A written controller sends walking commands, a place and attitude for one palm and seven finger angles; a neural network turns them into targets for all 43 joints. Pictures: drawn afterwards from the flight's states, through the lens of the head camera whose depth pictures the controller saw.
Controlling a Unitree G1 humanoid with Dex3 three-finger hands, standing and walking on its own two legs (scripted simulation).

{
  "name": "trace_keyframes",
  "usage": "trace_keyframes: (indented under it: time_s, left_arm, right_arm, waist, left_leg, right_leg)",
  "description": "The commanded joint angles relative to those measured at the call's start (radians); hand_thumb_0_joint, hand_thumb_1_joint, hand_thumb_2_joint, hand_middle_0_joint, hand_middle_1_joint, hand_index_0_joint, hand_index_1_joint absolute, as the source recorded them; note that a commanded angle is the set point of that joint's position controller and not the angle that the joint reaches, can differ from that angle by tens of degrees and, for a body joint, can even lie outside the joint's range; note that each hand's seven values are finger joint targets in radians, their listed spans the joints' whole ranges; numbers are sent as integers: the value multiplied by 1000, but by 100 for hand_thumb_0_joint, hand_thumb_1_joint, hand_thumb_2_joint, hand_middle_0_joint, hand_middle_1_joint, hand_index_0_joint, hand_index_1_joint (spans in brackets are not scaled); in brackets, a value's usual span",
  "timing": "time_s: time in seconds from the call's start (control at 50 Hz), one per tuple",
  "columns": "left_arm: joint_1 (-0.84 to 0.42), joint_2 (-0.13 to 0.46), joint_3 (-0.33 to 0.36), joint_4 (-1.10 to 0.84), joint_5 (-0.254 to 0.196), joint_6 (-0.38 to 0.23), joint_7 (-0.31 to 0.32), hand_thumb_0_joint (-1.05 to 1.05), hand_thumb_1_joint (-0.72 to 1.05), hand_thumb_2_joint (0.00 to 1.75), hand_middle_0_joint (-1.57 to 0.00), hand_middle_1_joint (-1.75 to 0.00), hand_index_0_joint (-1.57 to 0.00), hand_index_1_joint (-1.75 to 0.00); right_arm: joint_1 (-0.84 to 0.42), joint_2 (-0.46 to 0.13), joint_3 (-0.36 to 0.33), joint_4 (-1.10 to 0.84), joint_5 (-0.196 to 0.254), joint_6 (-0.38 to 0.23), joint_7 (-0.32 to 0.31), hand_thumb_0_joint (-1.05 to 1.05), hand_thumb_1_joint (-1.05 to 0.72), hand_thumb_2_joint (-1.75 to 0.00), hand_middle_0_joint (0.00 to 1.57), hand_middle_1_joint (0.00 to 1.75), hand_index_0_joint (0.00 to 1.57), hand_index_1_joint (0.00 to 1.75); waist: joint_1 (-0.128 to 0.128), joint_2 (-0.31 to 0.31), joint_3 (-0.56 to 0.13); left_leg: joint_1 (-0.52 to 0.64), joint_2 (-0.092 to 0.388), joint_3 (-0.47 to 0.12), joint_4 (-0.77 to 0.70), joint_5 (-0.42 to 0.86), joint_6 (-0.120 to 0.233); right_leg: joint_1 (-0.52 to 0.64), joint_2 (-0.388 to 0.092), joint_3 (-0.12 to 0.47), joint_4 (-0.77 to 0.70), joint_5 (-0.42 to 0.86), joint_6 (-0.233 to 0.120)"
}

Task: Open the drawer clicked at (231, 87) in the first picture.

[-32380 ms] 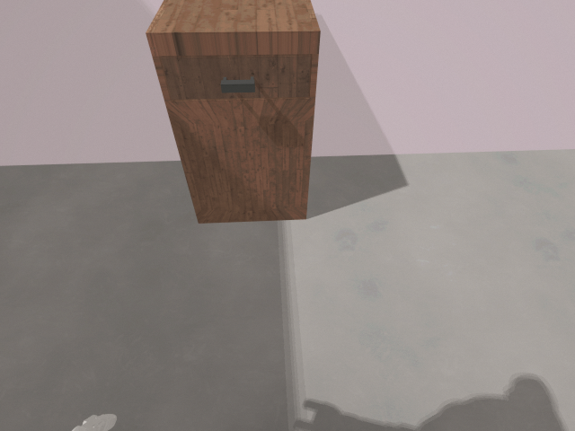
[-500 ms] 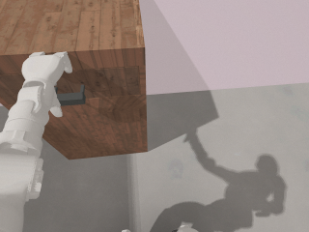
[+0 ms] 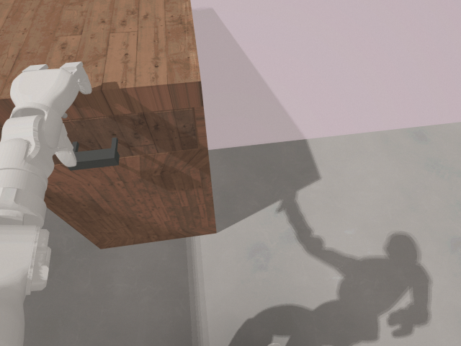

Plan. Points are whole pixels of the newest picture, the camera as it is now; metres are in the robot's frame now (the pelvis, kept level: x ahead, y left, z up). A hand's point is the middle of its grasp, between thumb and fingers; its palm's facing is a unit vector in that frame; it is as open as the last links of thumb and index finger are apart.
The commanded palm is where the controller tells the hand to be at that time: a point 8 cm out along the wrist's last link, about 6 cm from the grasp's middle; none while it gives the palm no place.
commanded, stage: draw the hand back to the body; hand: left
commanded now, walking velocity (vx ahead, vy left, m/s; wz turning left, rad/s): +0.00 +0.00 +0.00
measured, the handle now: (94, 151) +0.53 +0.29 -0.05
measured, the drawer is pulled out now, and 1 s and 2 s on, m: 0.00 0.00 0.00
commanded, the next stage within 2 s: step back with the hand held close in 1.50 s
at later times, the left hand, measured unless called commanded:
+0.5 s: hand (18, 196) +0.33 +0.29 +0.11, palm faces +0.00 -0.02 -1.00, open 13.8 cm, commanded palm +0.30 +0.28 +0.18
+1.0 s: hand (1, 256) +0.23 +0.23 +0.17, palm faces +0.41 -0.85 -0.33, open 11.3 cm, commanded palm +0.17 +0.27 +0.19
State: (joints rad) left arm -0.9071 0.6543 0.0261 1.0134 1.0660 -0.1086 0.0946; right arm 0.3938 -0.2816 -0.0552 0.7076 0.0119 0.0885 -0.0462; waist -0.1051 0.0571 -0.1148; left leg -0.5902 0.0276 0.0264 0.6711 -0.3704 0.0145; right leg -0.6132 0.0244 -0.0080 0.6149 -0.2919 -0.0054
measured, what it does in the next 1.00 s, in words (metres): stands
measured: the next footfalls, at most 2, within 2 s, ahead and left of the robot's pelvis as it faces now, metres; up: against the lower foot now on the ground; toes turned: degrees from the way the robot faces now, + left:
none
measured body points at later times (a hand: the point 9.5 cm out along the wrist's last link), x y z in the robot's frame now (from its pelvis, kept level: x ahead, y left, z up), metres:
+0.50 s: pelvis +0.00 +0.00 +0.01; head +0.02 -0.02 +0.46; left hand +0.33 +0.29 +0.16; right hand +0.20 -0.23 -0.09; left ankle -0.04 +0.11 -0.72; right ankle -0.01 -0.12 -0.72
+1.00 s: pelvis +0.00 -0.02 +0.03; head +0.00 -0.04 +0.47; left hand +0.20 +0.27 +0.19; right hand +0.18 -0.24 -0.07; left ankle -0.04 +0.11 -0.72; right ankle -0.01 -0.12 -0.72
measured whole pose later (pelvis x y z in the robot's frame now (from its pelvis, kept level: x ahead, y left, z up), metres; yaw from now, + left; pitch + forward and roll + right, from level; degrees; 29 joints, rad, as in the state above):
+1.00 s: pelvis +0.00 -0.02 +0.03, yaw +2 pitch -3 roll +0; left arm 0.28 0.31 0.26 -0.26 -0.06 -0.10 0.09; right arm 0.21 -0.23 0.03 0.65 -0.01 -0.11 -0.07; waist 0.04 0.07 0.02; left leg -0.07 0.02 0.00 0.37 -0.27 -0.01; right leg -0.09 0.02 -0.03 0.36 -0.22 -0.02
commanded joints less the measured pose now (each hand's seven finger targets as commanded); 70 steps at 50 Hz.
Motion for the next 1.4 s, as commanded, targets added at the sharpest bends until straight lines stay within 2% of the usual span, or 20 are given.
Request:
trace_keyframes:
  time_s: [0.0,0.12,0.2,0.3,0.38,0.48,0.5,0.52,0.54,0.58,0.6,0.62,0.7,0.86,0.92,0.96,1.16,1.2,1.26,1.38]
  left_arm:
    - [-194,313,142,-302,-41,-10,35,0,-50,30,-30,-120,-30,-120]
    - [-43,317,192,-563,-72,28,79,0,-50,30,-30,-120,-30,-120]
    - [38,227,133,-684,-91,78,82,0,-50,30,-30,-120,-30,-120]
    - [132,155,63,-831,-116,124,25,0,-50,30,-30,-120,-30,-120]
    - [197,127,37,-841,-129,131,-29,0,-50,30,-30,-120,-30,-120]
    - [295,142,74,-971,-137,86,-52,0,-50,30,-30,-120,-30,-120]
    - [156,-153,88,-1050,-837,51,-36,0,-47,32,-30,-118,-30,-118]
    - [301,-126,95,-966,-908,45,-18,0,-43,33,-29,-115,-29,-115]
    - [377,-58,219,-1028,-1002,33,-9,0,-40,34,-29,-113,-29,-113]
    - [387,-47,268,-1162,-1060,6,0,0,-32,37,-29,-109,-29,-109]
    - [436,-24,313,-1170,-1075,-2,7,0,-29,39,-29,-107,-29,-107]
    - [510,-67,308,-1169,-1089,-4,11,0,-26,40,-28,-104,-28,-104]
    - [648,-126,301,-1243,-1121,-25,9,0,-12,47,-27,-95,-27,-95]
    - [914,-161,315,-1453,-1130,-58,7,0,17,58,-25,-77,-25,-77]
    - [1036,-159,333,-1495,-1130,-61,9,0,27,63,-25,-70,-25,-70]
    - [1094,-157,346,-1543,-1130,-66,12,0,34,66,-24,-66,-24,-66]
    - [1397,-173,377,-1677,-1133,-87,9,0,69,81,-22,-43,-22,-43]
    - [1389,-161,379,-1699,-1124,-89,8,0,76,84,-21,-39,-21,-39]
    - [1357,-187,360,-1657,-1126,-89,15,0,87,88,-20,-32,-20,-32]
    - [1320,-176,364,-1666,-1120,-89,18,0,90,90,-20,-30,-20,-30]
  right_arm:
    - [47,-148,-50,-105,4,-4,2,0,-90,-90,20,30,20,30]
    - [-54,-137,-52,-145,19,-5,11,0,-90,-90,20,30,20,30]
    - [-113,-134,-49,-152,26,-17,14,0,-90,-90,20,30,20,30]
    - [-200,-123,-34,-173,27,-27,5,0,-90,-90,20,30,20,30]
    - [-265,-111,-7,-185,29,-27,-12,0,-90,-90,20,30,20,30]
    - [-319,-91,6,-211,14,-38,-19,0,-90,-90,20,30,20,30]
    - [-267,-27,34,-292,54,-74,-24,0,-90,-90,20,30,20,30]
    - [-305,-40,57,-266,40,-98,-33,0,-90,-90,20,30,20,30]
    - [-304,-65,57,-268,31,-104,-47,0,-90,-90,20,30,20,30]
    - [-320,-61,68,-267,17,-138,-56,0,-90,-90,20,30,20,30]
    - [-314,-67,70,-251,7,-150,-57,0,-90,-90,20,30,20,30]
    - [-315,-51,75,-246,4,-159,-54,0,-90,-90,20,30,20,30]
    - [-328,-49,76,-238,-2,-197,-48,0,-90,-90,20,30,20,30]
    - [-333,-41,60,-237,-13,-246,-31,0,-90,-90,20,30,20,30]
    - [-335,-45,51,-237,-14,-257,-33,0,-90,-90,20,30,20,30]
    - [-333,-41,45,-233,-16,-263,-34,0,-90,-90,20,30,20,30]
    - [-340,-22,35,-241,-16,-293,-42,0,-90,-90,20,30,20,30]
    - [-336,-24,34,-237,-16,-302,-44,0,-90,-90,20,30,20,30]
    - [-331,-20,36,-228,-18,-307,-55,0,-90,-90,20,30,20,30]
    - [-334,-19,43,-228,-24,-314,-60,0,-90,-90,20,30,20,30]
  waist:
    - [78,7,-474]
    - [107,29,-415]
    - [91,24,-354]
    - [97,26,-317]
    - [114,-24,-184]
    - [156,8,-207]
    - [61,-17,-123]
    - [90,-63,-65]
    - [114,-126,-108]
    - [128,-28,-173]
    - [137,29,-161]
    - [139,49,-118]
    - [144,54,-14]
    - [151,25,-42]
    - [157,-35,-29]
    - [158,-9,-42]
    - [166,-22,62]
    - [161,10,75]
    - [151,-43,118]
    - [161,-26,94]
  left_leg:
    - [210,-39,16,-46,566,28]
    - [262,-37,10,-82,613,32]
    - [335,-32,0,-103,635,28]
    - [409,-35,-12,-131,611,21]
    - [378,-43,-18,-180,462,16]
    - [416,-53,-21,-194,487,9]
    - [551,-18,-32,-223,406,20]
    - [545,-12,-33,-237,359,22]
    - [538,-11,-34,-258,395,20]
    - [563,-13,-16,-273,474,3]
    - [560,-16,-12,-277,483,-4]
    - [550,-14,-6,-291,484,-12]
    - [512,-13,2,-333,430,-20]
    - [525,-16,13,-326,467,-16]
    - [516,-15,16,-323,457,-9]
    - [524,-20,23,-313,454,-7]
    - [486,-23,22,-292,333,-2]
    - [492,-26,21,-285,318,-4]
    - [488,-24,15,-288,274,-1]
    - [500,-28,3,-294,264,2]
  right_leg:
    - [389,24,-1,-19,488,-15]
    - [421,22,-7,-38,493,-12]
    - [387,24,-24,-70,442,-10]
    - [388,20,-32,-100,377,-12]
    - [370,14,-44,-131,280,-16]
    - [414,9,-41,-140,280,-22]
    - [434,9,-57,-203,256,-32]
    - [450,15,-51,-206,231,-24]
    - [510,14,-52,-217,277,-20]
    - [581,-2,-47,-220,349,-16]
    - [592,-3,-45,-228,355,-20]
    - [592,-4,-47,-238,363,-19]
    - [591,0,-51,-277,335,-19]
    - [619,-7,-43,-271,385,-9]
    - [615,-9,-41,-272,384,-2]
    - [613,-13,-34,-271,389,0]
    - [536,-15,-21,-299,256,7]
    - [512,-13,-11,-312,232,5]
    - [483,-12,-17,-325,170,10]
    - [501,-21,-9,-327,148,5]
